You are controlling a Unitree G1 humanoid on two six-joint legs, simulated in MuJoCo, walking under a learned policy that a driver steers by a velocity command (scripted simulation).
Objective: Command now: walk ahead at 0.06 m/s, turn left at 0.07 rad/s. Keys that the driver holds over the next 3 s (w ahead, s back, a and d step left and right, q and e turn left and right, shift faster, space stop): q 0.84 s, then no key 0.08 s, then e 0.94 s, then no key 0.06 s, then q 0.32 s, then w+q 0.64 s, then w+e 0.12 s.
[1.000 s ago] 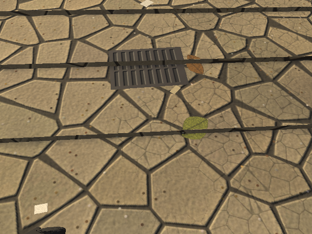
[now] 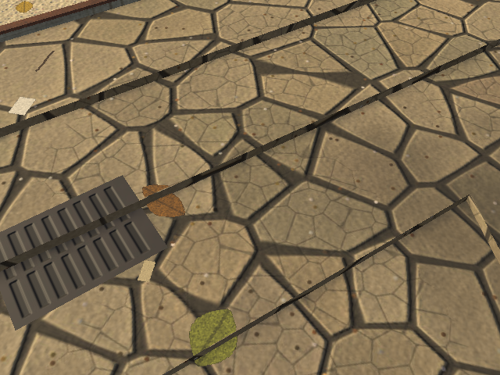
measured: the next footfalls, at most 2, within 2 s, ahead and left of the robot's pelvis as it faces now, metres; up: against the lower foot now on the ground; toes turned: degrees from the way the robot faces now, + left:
right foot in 0.04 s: +0.08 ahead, -0.14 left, +0.00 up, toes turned +3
left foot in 0.34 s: +0.04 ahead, +0.11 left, +0.00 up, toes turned +12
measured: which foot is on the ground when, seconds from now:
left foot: down 0.00-0.08, up 0.10-0.32, down 0.34-0.90, up 0.92-1.00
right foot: up 0.00-0.02, down 0.04-0.36, up 0.38-0.88, down 0.90-1.00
